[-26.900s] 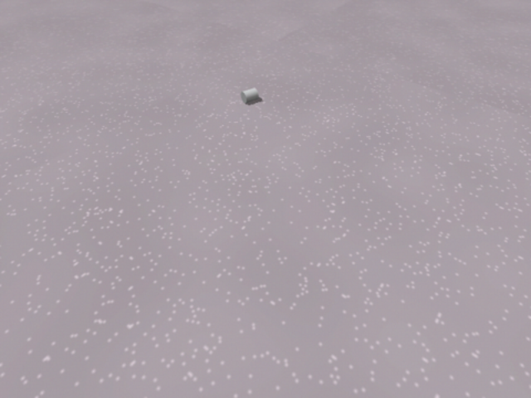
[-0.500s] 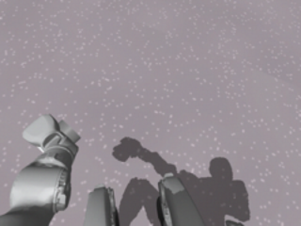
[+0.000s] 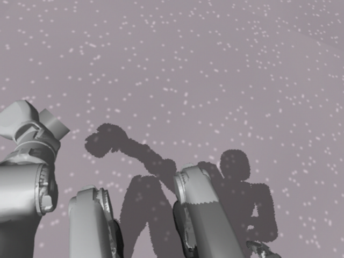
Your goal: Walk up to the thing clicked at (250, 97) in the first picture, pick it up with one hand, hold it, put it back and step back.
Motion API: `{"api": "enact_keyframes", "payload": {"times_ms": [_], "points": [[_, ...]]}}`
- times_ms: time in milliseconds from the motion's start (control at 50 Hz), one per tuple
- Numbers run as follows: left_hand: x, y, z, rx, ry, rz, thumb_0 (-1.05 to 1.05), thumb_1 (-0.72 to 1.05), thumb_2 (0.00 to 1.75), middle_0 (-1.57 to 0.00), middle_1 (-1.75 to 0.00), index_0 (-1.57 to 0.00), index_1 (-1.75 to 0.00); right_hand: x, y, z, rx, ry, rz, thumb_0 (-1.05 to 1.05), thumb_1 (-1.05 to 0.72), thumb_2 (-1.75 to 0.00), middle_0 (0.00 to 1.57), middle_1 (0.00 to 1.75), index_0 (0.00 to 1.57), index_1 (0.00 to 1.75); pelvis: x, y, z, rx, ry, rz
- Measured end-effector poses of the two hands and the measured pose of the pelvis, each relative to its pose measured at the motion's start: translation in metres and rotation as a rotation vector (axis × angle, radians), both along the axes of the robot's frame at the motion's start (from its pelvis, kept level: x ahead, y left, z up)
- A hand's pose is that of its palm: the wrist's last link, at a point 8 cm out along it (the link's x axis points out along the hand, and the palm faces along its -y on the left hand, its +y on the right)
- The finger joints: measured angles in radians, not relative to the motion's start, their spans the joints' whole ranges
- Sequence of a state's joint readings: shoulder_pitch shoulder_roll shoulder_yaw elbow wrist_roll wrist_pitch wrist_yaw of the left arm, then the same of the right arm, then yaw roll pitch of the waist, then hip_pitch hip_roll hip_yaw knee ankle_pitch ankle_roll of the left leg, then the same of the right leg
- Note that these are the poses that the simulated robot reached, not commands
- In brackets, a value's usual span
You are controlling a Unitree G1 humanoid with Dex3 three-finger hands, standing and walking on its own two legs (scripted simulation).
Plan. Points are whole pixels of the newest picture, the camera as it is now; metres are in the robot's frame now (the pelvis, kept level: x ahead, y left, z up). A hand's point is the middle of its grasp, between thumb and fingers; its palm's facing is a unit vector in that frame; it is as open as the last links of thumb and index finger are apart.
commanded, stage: crouch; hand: left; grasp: from above
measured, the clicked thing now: (42, 133) +0.48 +0.25 -0.17
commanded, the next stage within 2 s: lower in 0.78 s
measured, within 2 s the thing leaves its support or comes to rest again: neither
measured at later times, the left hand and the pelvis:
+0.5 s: hand (43, 133) +0.49 +0.26 -0.20, palm faces -0.30 -0.29 -0.91, open 10.2 cm; pelvis -0.01 +0.00 -0.07, yaw -1 degrees
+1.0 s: hand (44, 134) +0.50 +0.27 -0.24, palm faces -0.30 -0.29 -0.91, open 10.2 cm; pelvis +0.00 +0.00 -0.09, yaw -2 degrees
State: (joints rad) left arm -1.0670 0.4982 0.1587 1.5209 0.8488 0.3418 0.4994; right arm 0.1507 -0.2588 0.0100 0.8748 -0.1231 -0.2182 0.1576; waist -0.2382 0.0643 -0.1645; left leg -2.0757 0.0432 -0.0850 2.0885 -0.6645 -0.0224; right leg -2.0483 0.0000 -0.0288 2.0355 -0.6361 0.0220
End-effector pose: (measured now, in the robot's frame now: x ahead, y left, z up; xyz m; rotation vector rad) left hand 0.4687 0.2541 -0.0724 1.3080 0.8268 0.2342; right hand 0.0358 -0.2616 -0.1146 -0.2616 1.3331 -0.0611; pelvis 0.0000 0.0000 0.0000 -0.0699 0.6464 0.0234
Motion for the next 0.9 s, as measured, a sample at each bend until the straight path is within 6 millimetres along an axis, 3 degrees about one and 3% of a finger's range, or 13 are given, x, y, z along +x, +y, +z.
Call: {"api": "enact_keyframes", "payload": {"times_ms": [240,520,900], "points": [[0.01,0.002,-0.038,0.001,0.006,0.018,-0.01,0.04,0.2,-0.8,-0.29,-0.81,-0.29,-0.025,-0.01,-0.03,0.008,0.066,0.022,0.0,-0.9,-0.9,0.2,0.3,0.2,0.3,-0.003,-0.002,-0.037,0.007,-0.006,-0.005],[0.02,0.008,-0.07,0.002,0.012,0.011,-0.01,0.04,0.2,-0.8,-0.31,-0.81,-0.31,-0.047,-0.002,-0.061,0.044,0.114,0.027,0.0,-0.91,-0.9,0.2,0.3,0.2,0.3,-0.005,-0.001,-0.071,-0.002,-0.029,-0.014],[0.029,0.017,-0.098,0.002,0.005,0.012,-0.01,0.03,0.21,-0.81,-0.29,-0.82,-0.3,-0.058,-0.001,-0.066,0.048,0.168,0.055,0.0,-0.91,-0.9,0.2,0.3,0.2,0.3,-0.003,0.002,-0.091,-0.022,-0.036,-0.018]]}}
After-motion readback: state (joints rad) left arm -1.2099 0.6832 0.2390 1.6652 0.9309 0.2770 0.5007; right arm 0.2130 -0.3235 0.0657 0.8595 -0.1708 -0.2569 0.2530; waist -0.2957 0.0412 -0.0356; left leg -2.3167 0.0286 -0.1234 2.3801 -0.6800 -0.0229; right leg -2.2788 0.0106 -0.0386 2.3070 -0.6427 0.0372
